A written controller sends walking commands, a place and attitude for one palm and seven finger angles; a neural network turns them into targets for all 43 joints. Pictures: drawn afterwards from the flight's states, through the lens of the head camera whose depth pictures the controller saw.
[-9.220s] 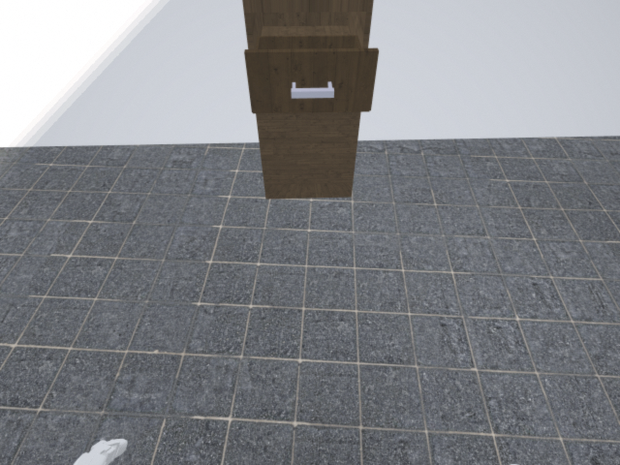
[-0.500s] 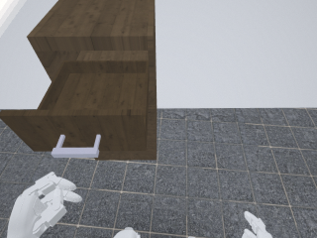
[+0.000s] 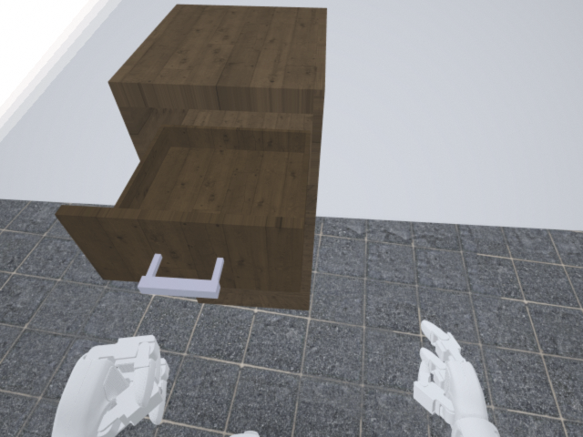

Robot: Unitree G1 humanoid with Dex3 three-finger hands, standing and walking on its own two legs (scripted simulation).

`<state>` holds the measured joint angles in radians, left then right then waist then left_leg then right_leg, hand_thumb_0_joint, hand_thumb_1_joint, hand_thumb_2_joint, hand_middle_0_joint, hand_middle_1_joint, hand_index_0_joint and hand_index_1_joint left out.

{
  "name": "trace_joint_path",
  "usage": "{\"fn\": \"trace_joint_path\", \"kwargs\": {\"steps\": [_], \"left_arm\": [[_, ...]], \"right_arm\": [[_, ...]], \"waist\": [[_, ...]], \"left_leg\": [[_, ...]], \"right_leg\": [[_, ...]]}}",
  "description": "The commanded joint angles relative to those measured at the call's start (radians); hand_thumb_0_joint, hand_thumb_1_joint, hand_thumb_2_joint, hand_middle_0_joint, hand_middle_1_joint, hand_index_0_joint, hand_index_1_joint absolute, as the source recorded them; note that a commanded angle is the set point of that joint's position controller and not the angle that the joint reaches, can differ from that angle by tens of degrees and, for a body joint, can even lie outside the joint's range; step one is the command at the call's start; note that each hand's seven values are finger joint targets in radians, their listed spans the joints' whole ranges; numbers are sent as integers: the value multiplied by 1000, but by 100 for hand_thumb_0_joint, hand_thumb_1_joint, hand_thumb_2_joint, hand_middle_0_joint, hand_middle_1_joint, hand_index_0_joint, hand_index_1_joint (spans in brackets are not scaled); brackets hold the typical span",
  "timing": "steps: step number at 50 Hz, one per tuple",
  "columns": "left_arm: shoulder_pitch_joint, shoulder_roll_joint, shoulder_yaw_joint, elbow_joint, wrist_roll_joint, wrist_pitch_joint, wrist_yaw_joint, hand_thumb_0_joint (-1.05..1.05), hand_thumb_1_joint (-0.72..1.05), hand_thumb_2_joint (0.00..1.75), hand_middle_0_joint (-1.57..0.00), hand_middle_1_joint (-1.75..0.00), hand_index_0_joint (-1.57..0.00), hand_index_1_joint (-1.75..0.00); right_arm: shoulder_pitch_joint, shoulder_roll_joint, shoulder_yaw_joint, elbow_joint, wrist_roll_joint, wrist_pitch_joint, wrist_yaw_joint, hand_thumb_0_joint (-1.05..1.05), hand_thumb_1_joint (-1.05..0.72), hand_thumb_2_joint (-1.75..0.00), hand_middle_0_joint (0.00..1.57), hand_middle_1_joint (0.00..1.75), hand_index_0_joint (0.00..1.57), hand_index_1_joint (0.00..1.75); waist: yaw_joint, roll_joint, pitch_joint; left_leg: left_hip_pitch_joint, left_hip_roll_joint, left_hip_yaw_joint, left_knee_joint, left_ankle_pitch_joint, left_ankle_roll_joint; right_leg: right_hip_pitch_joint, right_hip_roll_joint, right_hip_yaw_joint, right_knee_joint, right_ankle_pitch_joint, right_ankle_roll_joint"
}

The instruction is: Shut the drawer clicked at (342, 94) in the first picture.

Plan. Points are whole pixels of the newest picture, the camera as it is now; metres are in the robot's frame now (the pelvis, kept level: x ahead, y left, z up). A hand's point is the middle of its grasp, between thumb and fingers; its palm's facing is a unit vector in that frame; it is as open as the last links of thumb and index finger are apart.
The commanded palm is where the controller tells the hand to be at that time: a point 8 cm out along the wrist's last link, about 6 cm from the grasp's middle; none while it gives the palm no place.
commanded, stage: raise the hand and make a fist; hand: left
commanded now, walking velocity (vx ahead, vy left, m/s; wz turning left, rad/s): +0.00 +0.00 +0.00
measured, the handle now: (183, 275) +0.35 +0.21 +0.00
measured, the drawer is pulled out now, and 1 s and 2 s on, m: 0.29 0.29 0.29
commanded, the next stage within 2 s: bring the fist close to the handle in 0.52 s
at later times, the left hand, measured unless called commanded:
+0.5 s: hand (149, 384) +0.16 +0.16 +0.10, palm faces +0.04 -0.99 -0.10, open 3.3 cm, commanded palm +0.11 +0.22 +0.11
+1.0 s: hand (169, 361) +0.19 +0.17 +0.06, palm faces +0.01 -1.00 -0.07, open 3.3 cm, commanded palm +0.16 +0.23 +0.07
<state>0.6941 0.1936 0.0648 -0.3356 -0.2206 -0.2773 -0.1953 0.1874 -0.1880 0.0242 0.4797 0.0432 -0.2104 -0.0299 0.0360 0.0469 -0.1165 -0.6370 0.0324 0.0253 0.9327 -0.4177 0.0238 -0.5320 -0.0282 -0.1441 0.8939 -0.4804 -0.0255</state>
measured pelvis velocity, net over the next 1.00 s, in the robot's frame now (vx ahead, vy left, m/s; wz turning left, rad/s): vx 0.00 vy -0.03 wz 0.00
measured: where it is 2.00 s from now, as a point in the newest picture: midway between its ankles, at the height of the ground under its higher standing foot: outside the picture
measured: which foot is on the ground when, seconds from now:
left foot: down 0.00-1.00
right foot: down 0.00-1.00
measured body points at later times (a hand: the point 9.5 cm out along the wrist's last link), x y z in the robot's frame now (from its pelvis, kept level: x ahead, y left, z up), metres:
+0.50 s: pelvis +0.00 -0.01 +0.01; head +0.01 -0.02 +0.46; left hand +0.15 +0.22 +0.11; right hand +0.18 -0.25 -0.06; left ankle +0.03 +0.10 -0.69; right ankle -0.01 -0.10 -0.69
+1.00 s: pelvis +0.00 -0.03 +0.00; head +0.04 -0.03 +0.45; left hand +0.19 +0.22 +0.07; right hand +0.18 -0.27 -0.08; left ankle +0.03 +0.10 -0.69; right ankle -0.01 -0.10 -0.69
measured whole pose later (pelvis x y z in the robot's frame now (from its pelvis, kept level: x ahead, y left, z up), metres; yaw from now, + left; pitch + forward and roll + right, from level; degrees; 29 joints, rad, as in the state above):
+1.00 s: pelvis +0.00 -0.03 +0.00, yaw +0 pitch +9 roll -1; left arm 0.51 0.22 0.19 -0.08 -0.29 -0.35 -0.29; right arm 0.22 -0.24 0.00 0.59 0.04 -0.24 -0.06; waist 0.00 0.04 -0.09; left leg -0.65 0.05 0.01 0.91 -0.40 -0.01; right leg -0.56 -0.01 -0.15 0.89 -0.48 -0.06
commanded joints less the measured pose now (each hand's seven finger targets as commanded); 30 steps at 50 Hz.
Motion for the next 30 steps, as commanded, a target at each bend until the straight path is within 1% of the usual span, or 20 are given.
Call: {"fn": "trace_joint_path", "kwargs": {"steps": [1,2,3,4,6,7,9,10,12,13,14,15,16,17,19,20,22,25,26,30], "left_arm": [[-3,86,73,-275,-16,-67,20,0,90,90,-140,-160,-140,-160],[-3,70,60,-289,-20,-68,20,0,90,90,-140,-160,-140,-160],[-8,82,72,-297,-22,-69,24,0,90,90,-140,-160,-140,-160],[2,91,85,-291,-19,-65,29,0,90,90,-140,-160,-140,-160],[23,90,85,-291,-19,-54,26,0,90,90,-140,-160,-140,-160],[32,72,70,-270,-23,-45,20,0,90,90,-140,-160,-140,-160],[37,86,93,-212,-22,-26,15,0,90,90,-140,-160,-140,-160],[54,69,80,-216,-26,-23,8,0,90,90,-140,-160,-140,-160],[31,78,78,-230,-33,-18,2,0,90,90,-140,-160,-140,-160],[8,90,87,-236,-38,-21,1,0,90,90,-140,-160,-140,-160],[11,118,126,-221,-37,-26,11,0,90,90,-140,-160,-140,-160],[24,107,118,-236,-39,-36,11,0,90,90,-140,-160,-140,-160],[18,131,146,-250,-41,-49,17,0,90,90,-140,-160,-140,-160],[18,121,139,-261,-43,-61,17,0,90,90,-140,-160,-140,-160],[32,137,169,-257,-46,-82,25,0,90,90,-140,-160,-140,-160],[53,110,146,-251,-51,-90,21,0,90,90,-140,-160,-140,-160],[54,106,151,-230,-63,-97,10,0,90,90,-140,-160,-140,-160],[51,90,121,-183,-65,-85,-11,0,90,90,-140,-160,-140,-160],[26,104,130,-172,-64,-80,-16,0,90,90,-140,-160,-140,-160],[36,115,144,-177,-61,-75,-24,0,90,90,-140,-160,-140,-160]], "right_arm": [[-42,-128,-55,-156,5,-52,-16,0,-90,-90,20,30,20,30],[-45,-127,-52,-160,5,-54,-15,0,-90,-90,20,30,20,30],[-43,-128,-53,-158,6,-58,-15,0,-90,-90,20,30,20,30],[-55,-129,-51,-153,5,-59,-14,0,-90,-90,20,30,20,30],[-44,-130,-53,-154,9,-59,-13,0,-90,-90,20,30,20,30],[-50,-128,-52,-155,9,-61,-13,0,-90,-90,20,30,20,30],[-64,-135,-53,-139,12,-58,-16,0,-90,-90,20,30,20,30],[-56,-135,-55,-145,13,-58,-17,0,-90,-90,20,30,20,30],[-61,-138,-54,-152,14,-64,-19,0,-90,-90,20,30,20,30],[-59,-138,-53,-149,14,-69,-22,0,-90,-90,20,30,20,30],[-67,-137,-56,-137,13,-68,-26,0,-90,-90,20,30,20,30],[-57,-136,-56,-140,13,-72,-26,0,-90,-90,20,30,20,30],[-50,-133,-60,-138,14,-75,-27,0,-90,-90,20,30,20,30],[-51,-132,-58,-136,12,-81,-26,0,-90,-90,20,30,20,30],[-52,-128,-62,-117,13,-88,-23,0,-90,-90,20,30,20,30],[-48,-125,-62,-119,14,-92,-20,0,-90,-90,20,30,20,30],[-51,-128,-67,-111,16,-99,-17,0,-90,-90,20,30,20,30],[-59,-135,-65,-106,19,-104,-18,0,-90,-90,20,30,20,30],[-56,-140,-65,-104,19,-105,-21,0,-90,-90,20,30,20,30],[-51,-137,-68,-103,18,-107,-28,0,-90,-90,20,30,20,30]], "waist": [[-24,-5,-67],[-24,4,-65],[-24,8,-73],[-15,12,-68],[-19,5,-81],[-20,-7,-66],[-20,-29,-30],[-19,-33,-37],[-19,-20,-29],[-25,-28,-21],[-16,-54,-16],[-13,-33,-30],[-11,-36,-51],[-8,-5,-60],[-2,5,-74],[-5,13,-70],[-10,7,-67],[-25,-17,-14],[-30,-30,-2],[-21,-58,-32]], "left_leg": [[165,-10,-73,-173,175,8],[167,-12,-73,-176,169,7],[173,-11,-72,-174,169,6],[169,-12,-73,-180,166,6],[177,-12,-68,-182,173,6],[169,-13,-67,-185,163,5],[146,-15,-68,-189,145,5],[147,-18,-63,-192,145,5],[138,-21,-60,-193,120,5],[134,-21,-61,-194,112,6],[125,-20,-62,-194,107,6],[132,-24,-57,-194,107,6],[139,-22,-54,-189,122,6],[147,-24,-51,-188,138,6],[154,-24,-47,-180,170,5],[159,-24,-44,-181,172,4],[155,-26,-41,-172,183,4],[128,-28,-42,-170,150,5],[121,-27,-44,-171,139,5],[133,-31,-41,-167,154,10]], "right_leg": [[-25,42,39,-143,188,8],[-25,41,38,-145,183,8],[-23,41,41,-148,183,9],[-12,41,41,-151,178,6],[-5,40,41,-158,187,8],[-4,38,40,-162,181,10],[-1,40,47,-179,167,9],[1,39,47,-181,168,11],[-1,35,57,-192,137,12],[-2,34,62,-199,125,13],[6,35,70,-210,108,12],[8,34,76,-210,99,11],[14,33,76,-207,113,11],[20,33,76,-200,129,8],[36,34,77,-197,167,6],[26,35,72,-193,174,8],[29,34,77,-196,198,10],[11,29,97,-222,163,16],[7,28,101,-228,148,16],[29,20,118,-241,158,21]]}}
